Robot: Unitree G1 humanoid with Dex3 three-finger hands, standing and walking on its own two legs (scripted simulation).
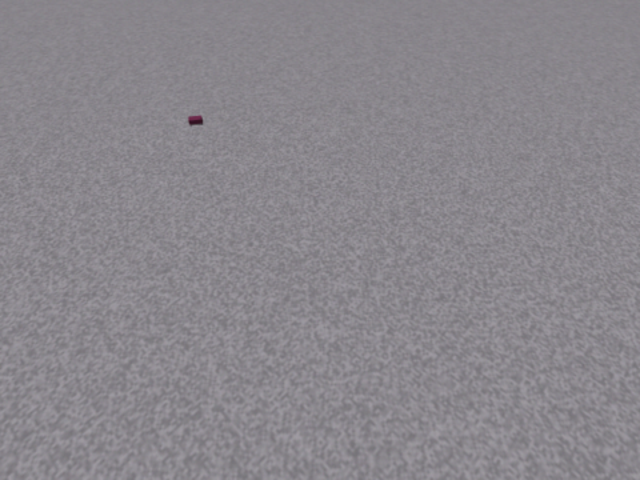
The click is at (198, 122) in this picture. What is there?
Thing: small brick
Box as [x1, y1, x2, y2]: [188, 116, 201, 124]
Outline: 188,117 189,124 201,122 201,116
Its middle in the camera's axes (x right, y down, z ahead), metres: -0.71 -0.66 +2.22
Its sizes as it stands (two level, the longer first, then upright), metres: 0.072 0.042 0.026
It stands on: the floor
